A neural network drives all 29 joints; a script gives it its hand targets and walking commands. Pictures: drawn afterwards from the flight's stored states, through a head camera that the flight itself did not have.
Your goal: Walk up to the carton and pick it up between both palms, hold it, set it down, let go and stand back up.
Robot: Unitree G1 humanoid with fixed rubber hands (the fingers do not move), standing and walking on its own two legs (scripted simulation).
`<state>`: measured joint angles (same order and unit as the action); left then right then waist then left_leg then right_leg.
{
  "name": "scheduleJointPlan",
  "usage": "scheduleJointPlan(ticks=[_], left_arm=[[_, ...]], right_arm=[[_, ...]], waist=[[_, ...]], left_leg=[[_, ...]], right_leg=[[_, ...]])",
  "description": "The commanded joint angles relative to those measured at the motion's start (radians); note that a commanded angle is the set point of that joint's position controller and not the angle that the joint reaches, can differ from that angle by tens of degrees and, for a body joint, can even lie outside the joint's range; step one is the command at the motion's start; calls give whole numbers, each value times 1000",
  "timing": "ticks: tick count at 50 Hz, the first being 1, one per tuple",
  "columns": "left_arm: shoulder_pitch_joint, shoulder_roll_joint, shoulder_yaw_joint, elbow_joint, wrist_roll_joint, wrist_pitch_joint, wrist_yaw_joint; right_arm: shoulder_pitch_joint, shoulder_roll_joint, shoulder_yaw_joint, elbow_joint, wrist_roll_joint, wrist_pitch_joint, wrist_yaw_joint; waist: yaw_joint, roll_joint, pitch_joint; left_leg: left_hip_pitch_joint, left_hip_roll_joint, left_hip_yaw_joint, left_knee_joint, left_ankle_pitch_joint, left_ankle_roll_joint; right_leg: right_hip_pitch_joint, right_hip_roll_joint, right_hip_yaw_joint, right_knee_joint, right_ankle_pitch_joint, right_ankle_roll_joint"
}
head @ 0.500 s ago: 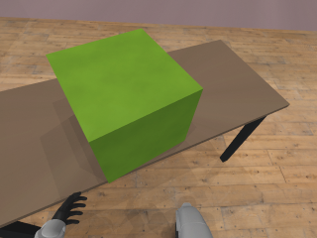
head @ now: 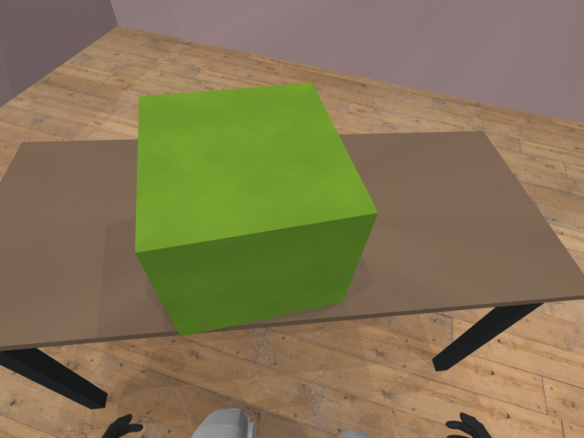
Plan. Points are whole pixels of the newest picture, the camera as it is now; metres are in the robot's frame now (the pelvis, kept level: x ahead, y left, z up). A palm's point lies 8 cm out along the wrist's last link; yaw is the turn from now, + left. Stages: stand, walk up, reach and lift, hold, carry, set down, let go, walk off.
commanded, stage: walk up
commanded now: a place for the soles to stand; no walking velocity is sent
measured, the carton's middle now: (247, 206) +0.46 +0.09 +0.00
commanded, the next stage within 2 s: none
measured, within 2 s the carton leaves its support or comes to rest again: neither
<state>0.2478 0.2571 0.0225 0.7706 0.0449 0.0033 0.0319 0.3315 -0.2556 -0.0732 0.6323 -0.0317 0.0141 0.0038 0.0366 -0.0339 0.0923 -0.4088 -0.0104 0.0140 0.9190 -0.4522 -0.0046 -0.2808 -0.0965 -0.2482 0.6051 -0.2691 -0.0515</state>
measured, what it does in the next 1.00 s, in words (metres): steps on the spot, turning left: left foot, then right foot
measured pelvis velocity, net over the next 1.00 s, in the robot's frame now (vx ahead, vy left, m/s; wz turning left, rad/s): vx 0.01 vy -0.02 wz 0.33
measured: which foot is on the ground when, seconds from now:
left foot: up 0.00-0.06, down 0.08-1.00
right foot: down 0.00-0.10, up 0.12-0.34, down 0.36-1.00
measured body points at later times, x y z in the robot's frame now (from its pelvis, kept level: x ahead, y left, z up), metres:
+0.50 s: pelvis +0.01 -0.03 +0.00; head +0.00 -0.03 +0.45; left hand +0.08 +0.23 -0.11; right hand +0.18 -0.24 -0.11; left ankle +0.02 +0.11 -0.73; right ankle +0.04 -0.15 -0.73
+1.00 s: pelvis +0.01 -0.02 +0.00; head +0.00 +0.00 +0.45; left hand +0.01 +0.26 -0.13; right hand +0.17 -0.23 -0.11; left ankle +0.02 +0.11 -0.73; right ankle +0.04 -0.15 -0.73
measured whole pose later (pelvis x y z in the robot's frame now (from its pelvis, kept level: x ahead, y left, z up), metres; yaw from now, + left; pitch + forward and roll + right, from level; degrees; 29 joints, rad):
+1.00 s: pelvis +0.01 -0.02 +0.00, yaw +19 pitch -1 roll -3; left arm 0.24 0.28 -0.01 0.82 0.02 0.03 0.00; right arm 0.29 -0.25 0.02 0.77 0.00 0.00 -0.01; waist 0.01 0.00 0.02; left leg -0.35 -0.06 -0.22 0.63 -0.26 -0.01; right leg -0.20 -0.06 -0.19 0.54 -0.30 0.01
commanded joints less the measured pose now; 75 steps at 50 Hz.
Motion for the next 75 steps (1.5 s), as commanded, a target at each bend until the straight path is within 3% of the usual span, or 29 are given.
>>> scheduleJointPlan(ticks=[1,3,4,5,6,9,10,13,17,19,20,21,24,32,35,39,42,45,46,50,54,58,61,64,66,71,72,74,75], left_arm=[[-10,172,22,-46,5,3,-11],[14,143,-4,-33,1,20,-31],[34,93,-20,-50,-8,22,-40],[17,55,-35,-89,-19,26,-43],[-48,84,-23,-97,-14,44,-33],[-42,52,-29,-105,-18,38,-30],[-14,67,-24,-95,-19,34,-33],[17,78,-15,-96,-13,18,-32],[27,42,-14,-100,-20,-2,-28],[-16,134,3,-128,-9,-21,-20],[-58,160,9,-126,-27,-17,-19],[-86,157,11,-119,-35,-13,-24],[-87,112,-10,-103,-39,-3,-33],[-69,117,-11,-71,-32,1,-35],[-68,105,-19,-58,-30,11,-35],[-43,100,-17,-32,-28,19,-37],[-32,103,-18,-35,-23,15,-31],[-19,114,-20,-24,-25,13,-29],[-18,112,-13,-19,-22,12,-28],[0,115,-13,-2,-32,10,-30],[3,144,-8,10,-19,9,-24],[-10,160,-12,14,-28,19,-21],[-27,160,-10,15,-20,23,-24],[-10,144,-15,13,-20,30,-31],[-46,161,7,-23,-25,33,-28],[5,108,6,-37,-34,34,-15],[23,108,1,-31,-34,30,-12],[65,102,-2,-33,-40,9,-6],[62,141,12,-32,-35,-1,-6]], right_arm=[[33,-40,-13,-63,13,-38,0],[83,-51,-10,-63,11,-60,-13],[81,-104,-23,-75,7,-64,-22],[95,-169,-37,-96,9,-65,-32],[138,-192,-58,-54,28,-59,-41],[44,-130,-33,-59,14,-39,-59],[23,-118,-13,-62,23,-34,-54],[-45,-107,-6,-69,9,-28,-39],[-69,-84,18,-45,9,-24,-20],[4,-9,47,-29,19,-24,-8],[21,-14,51,-20,16,-17,-13],[10,-21,47,-11,2,-15,-18],[-32,-63,46,22,19,-36,-3],[-32,-72,59,53,22,-47,-10],[-45,-97,58,59,29,-46,-12],[-27,-115,57,72,30,-37,-18],[-33,-120,55,74,35,-35,-20],[-23,-127,60,84,40,-29,-21],[-22,-133,54,87,41,-31,-21],[-32,-126,53,94,36,-25,-23],[-34,-126,52,98,31,-23,-25],[-12,-106,53,102,27,-24,-25],[-11,-102,55,100,22,-26,-27],[-17,-139,51,100,28,-30,-30],[-32,-192,31,100,38,-16,-35],[-63,-211,15,80,50,13,-42],[-69,-198,17,79,48,18,-42],[-134,-177,25,66,39,26,-37],[-140,-127,39,61,36,26,-34]], waist=[[-21,-82,-53],[-54,-22,-113],[-45,108,-135],[-53,195,-113],[-100,150,-79],[-59,137,-65],[-49,182,-124],[-34,218,-161],[-2,90,-149],[-56,-112,-146],[-77,-58,-85],[-85,-62,-56],[-66,-86,25],[-50,40,-89],[-34,66,-64],[-33,79,-82],[-19,148,-99],[-25,109,-83],[-36,143,-85],[-35,88,-93],[-39,88,-72],[-45,20,-53],[-50,17,-53],[-36,56,-90],[-26,93,-86],[-20,224,-95],[-25,227,-149],[18,184,-199],[19,54,-213]], left_leg=[[90,-16,49,-263,97,24],[220,-7,-23,-414,283,52],[256,123,-264,-445,367,94],[227,320,-573,-502,480,211],[145,381,-604,-521,437,310],[228,255,-418,-489,570,241],[192,215,-364,-478,466,206],[107,171,-374,-454,347,161],[60,95,-306,-296,463,98],[-30,-26,-211,-155,208,20],[26,-37,-123,-175,12,4],[107,-11,-122,-211,44,7],[113,6,-214,-323,298,33],[87,8,-214,-332,334,29],[23,28,-275,-381,339,43],[-36,41,-354,-450,191,54],[-50,39,-387,-463,248,55],[-49,38,-386,-466,244,55],[-43,42,-395,-477,235,50],[-55,22,-385,-469,136,41],[-41,-8,-293,-366,284,25],[-3,-30,-244,-287,250,23],[-12,-15,-242,-291,345,28],[-23,5,-316,-327,428,53],[-20,19,-381,-327,679,80],[-2,90,-576,-489,478,147],[45,92,-564,-483,453,151],[24,40,-468,-374,473,90],[-2,-26,-354,-252,467,39]], right_leg=[[32,-242,182,-159,20,-104],[-29,-180,96,-1,77,-38],[-116,-106,49,138,-25,18],[-226,14,81,251,-356,78],[-200,4,197,375,-441,86],[-282,7,232,329,-327,97],[-218,15,225,312,-291,89],[-71,45,213,216,-187,71],[98,56,218,-160,105,40],[133,-184,495,-258,158,-22],[9,-261,486,-260,103,-96],[-96,-255,464,-263,40,-102],[-115,-81,292,-258,-71,-15],[38,-99,222,-232,-125,-25],[79,-39,178,-176,-119,-8],[145,-16,186,-151,-153,-9],[173,8,172,-116,-102,0],[167,5,178,-127,-87,3],[179,8,176,-124,-78,3],[171,1,170,-158,-138,1],[135,-57,183,-184,-115,-20],[72,-112,188,-238,-194,-47],[93,-113,145,-184,-83,-51],[138,-50,115,-115,-71,-21],[149,-4,103,23,103,-26],[73,107,167,96,-224,4],[70,102,179,73,-244,6],[149,42,224,-88,-30,-17],[198,-45,292,-161,76,-43]])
